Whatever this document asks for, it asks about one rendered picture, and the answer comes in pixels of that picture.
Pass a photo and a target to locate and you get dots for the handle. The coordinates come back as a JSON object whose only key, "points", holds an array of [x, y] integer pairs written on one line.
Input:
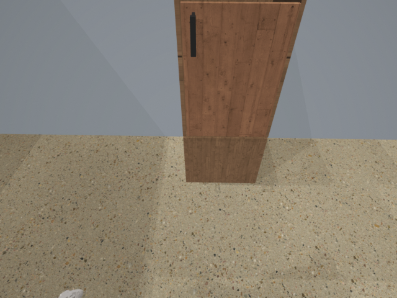
{"points": [[193, 34]]}

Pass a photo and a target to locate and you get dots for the cupboard door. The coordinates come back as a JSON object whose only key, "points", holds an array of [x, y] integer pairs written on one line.
{"points": [[241, 49]]}

